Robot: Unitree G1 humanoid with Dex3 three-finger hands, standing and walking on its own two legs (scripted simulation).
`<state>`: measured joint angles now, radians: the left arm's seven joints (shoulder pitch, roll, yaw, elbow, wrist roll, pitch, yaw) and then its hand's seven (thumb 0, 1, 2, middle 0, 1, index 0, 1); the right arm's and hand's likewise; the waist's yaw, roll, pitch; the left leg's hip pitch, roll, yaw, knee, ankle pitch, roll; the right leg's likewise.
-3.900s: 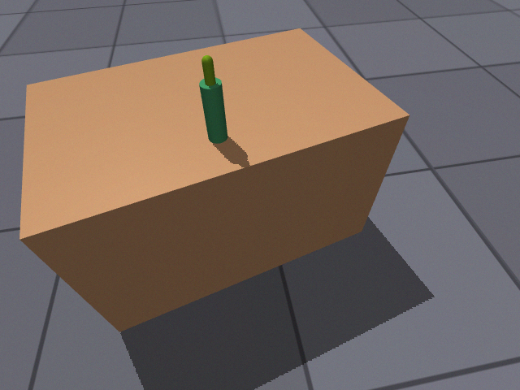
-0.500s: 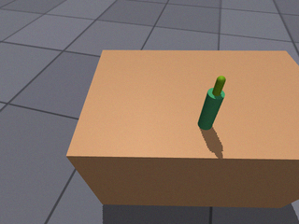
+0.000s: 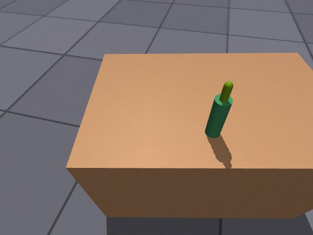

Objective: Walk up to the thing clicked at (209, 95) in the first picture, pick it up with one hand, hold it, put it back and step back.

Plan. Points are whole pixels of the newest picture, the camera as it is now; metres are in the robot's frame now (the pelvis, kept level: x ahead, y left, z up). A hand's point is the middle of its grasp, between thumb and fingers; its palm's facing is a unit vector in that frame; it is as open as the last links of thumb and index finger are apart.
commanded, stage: walk up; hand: right
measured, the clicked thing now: (219, 110) +0.50 -0.20 -0.01
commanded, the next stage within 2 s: stand in 0.10 s
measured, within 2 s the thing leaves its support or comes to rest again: neither
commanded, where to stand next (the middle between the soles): +0.04 +0.02 m, yaw -2 degrees
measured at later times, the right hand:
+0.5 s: hand out of the picture +0.07 -0.26 -0.15, palm faces +0.01 +0.94 -0.33, open 7.4 cm
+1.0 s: hand out of the picture +0.09 -0.26 -0.16, palm faces +0.00 +0.94 -0.33, open 7.4 cm
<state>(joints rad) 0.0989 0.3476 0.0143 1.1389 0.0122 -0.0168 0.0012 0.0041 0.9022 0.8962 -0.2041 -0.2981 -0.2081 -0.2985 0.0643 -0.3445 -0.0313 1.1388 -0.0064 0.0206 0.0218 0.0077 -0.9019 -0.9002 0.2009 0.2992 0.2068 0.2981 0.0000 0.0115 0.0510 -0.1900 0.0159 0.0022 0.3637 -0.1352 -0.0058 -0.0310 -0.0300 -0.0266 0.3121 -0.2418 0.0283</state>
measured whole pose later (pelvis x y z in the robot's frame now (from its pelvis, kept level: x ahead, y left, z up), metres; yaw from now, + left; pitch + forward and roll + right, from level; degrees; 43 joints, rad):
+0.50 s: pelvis +0.00 +0.00 +0.00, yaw -1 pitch -2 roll +0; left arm 0.13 0.35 0.01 1.12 0.01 -0.01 -0.01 0.00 0.90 0.90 -0.20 -0.30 -0.21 -0.30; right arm 0.09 -0.34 -0.01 1.15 0.00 0.00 0.02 0.01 -0.90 -0.90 0.20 0.30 0.21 0.30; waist -0.01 -0.01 0.05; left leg -0.18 0.02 0.01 0.34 -0.13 -0.01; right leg -0.03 -0.03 -0.02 0.31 -0.24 0.02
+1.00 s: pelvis +0.01 -0.01 +0.00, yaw -1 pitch -2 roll +0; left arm 0.13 0.35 0.00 1.10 0.01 -0.01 -0.01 0.00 0.90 0.90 -0.20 -0.30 -0.21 -0.30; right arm 0.09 -0.35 -0.01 1.14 0.00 0.00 0.01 0.01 -0.90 -0.90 0.20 0.30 0.21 0.30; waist 0.00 0.00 0.05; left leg -0.17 0.03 0.01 0.34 -0.14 -0.02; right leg -0.02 -0.02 -0.02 0.31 -0.25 0.01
